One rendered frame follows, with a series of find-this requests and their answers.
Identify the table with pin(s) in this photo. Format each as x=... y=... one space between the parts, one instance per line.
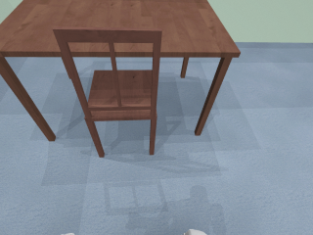
x=190 y=29

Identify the chair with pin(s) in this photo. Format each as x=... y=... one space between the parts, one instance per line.
x=115 y=94

